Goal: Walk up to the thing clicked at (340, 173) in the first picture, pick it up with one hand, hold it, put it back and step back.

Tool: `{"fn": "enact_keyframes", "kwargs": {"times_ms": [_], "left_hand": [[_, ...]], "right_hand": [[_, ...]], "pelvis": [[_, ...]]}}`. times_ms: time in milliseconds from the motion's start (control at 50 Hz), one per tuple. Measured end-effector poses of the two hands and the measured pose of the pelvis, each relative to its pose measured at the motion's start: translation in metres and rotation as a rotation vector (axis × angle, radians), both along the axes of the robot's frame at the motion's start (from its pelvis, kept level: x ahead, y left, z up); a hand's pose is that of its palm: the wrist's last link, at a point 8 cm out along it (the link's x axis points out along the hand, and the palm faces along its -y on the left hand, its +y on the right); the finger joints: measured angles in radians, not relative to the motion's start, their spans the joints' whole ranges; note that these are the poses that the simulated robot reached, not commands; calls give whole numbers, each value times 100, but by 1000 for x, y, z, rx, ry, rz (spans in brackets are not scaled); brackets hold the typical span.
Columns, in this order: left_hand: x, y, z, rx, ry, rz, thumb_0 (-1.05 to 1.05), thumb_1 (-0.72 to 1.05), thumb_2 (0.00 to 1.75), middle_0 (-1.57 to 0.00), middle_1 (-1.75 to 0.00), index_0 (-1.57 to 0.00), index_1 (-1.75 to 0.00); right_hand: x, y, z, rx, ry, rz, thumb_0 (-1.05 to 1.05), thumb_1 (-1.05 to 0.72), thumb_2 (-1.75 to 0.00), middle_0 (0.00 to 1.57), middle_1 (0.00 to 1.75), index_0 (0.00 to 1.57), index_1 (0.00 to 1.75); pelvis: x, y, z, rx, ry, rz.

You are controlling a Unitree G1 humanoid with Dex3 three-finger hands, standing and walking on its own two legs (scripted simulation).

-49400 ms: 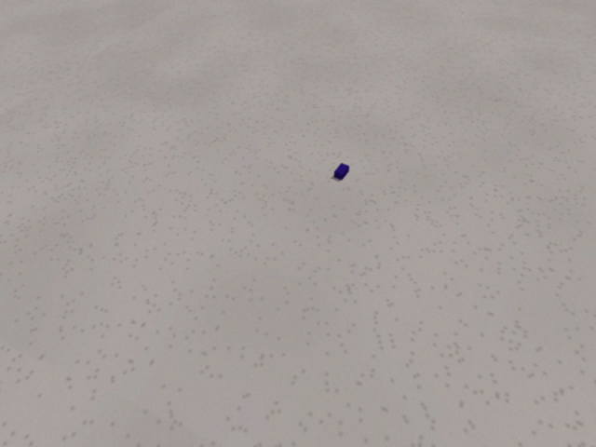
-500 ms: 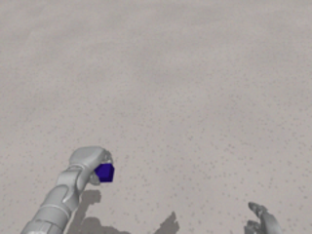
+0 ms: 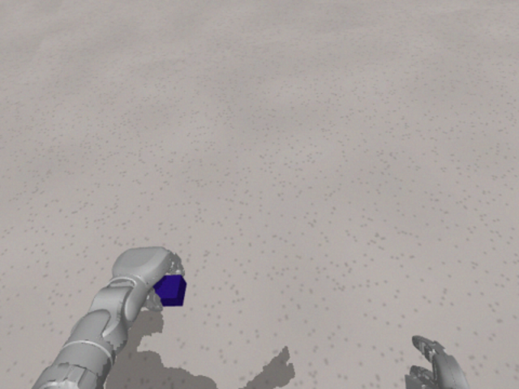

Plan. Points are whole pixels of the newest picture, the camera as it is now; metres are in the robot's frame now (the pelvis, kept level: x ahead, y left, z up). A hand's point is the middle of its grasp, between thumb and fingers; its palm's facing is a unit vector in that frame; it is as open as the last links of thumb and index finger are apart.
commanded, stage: crouch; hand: left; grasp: from above
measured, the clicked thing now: (162, 290) +0.31 +0.22 -0.09
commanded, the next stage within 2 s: lower in 1.76 s
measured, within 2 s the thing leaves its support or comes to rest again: neither
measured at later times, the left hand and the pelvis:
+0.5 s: hand (178, 302) +0.36 +0.25 -0.29, palm faces -0.41 +0.04 -0.91, open 7.2 cm; pelvis -0.05 +0.02 -0.18, yaw +0 degrees
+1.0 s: hand (187, 316) +0.39 +0.28 -0.49, palm faces -0.45 +0.00 -0.89, open 7.2 cm; pelvis -0.06 +0.01 -0.33, yaw -3 degrees
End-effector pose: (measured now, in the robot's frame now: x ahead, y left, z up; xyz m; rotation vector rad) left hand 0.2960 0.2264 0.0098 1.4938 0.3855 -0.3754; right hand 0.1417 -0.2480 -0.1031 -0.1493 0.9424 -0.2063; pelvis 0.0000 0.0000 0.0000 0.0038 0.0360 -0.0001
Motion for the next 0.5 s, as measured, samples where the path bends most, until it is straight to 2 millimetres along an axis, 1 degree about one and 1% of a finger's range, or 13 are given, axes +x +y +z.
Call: {"fn": "enact_keyframes", "kwargs": {"times_ms": [60, 120, 160, 220, 280, 360, 440, 500], "left_hand": [[1, 2, -18, 7, 3, -18, 0, 48, 0, -92, -21, -97, -14], [6, 5, -41, 24, -12, -31, 0, 48, 0, -92, -21, -97, -14], [11, 7, -60, 44, -29, -39, 0, 48, 0, -92, -21, -97, -14], [20, 11, -91, 74, -49, -47, 0, 47, 1, -92, -21, -97, -15], [31, 14, -123, 92, -59, -48, 0, 47, 2, -92, -21, -97, -15], [48, 19, -166, 103, -68, -34, 0, 47, 2, -93, -20, -98, -14], [60, 22, -208, 102, -67, -9, 0, 46, 3, -93, -20, -98, -14], [67, 23, -237, 98, -62, 4, 0, 46, 3, -94, -20, -98, -13]], "right_hand": [[-5, -2, -6, -18, 25, 9, 0, -89, -89, 20, 30, 20, 30], [-14, -7, -18, -41, 58, 19, 0, -90, -89, 20, 30, 20, 30], [-22, -11, -30, -58, 83, 21, 0, -90, -89, 20, 30, 20, 30], [-38, -18, -54, -83, 126, 16, 0, -90, -89, 20, 30, 20, 30], [-59, -23, -81, -106, 178, 0, 0, -90, -89, 20, 30, 20, 30], [-95, -26, -119, -127, 260, -30, 0, -90, -89, 20, 30, 20, 30], [-131, -22, -155, -132, 342, -63, 0, -90, -89, 20, 30, 20, 30], [-154, -16, -182, -124, 394, -84, 0, -90, -89, 20, 30, 20, 30]], "pelvis": [[-5, 0, -7, -2, 35, 7], [-12, 0, -19, -6, 91, 12], [-16, 1, -32, -11, 137, 15], [-24, 3, -55, -21, 208, 17], [-32, 6, -81, -30, 275, 18], [-41, 10, -116, -41, 356, 15], [-48, 14, -151, -51, 428, 11], [-53, 17, -175, -56, 471, 9]]}}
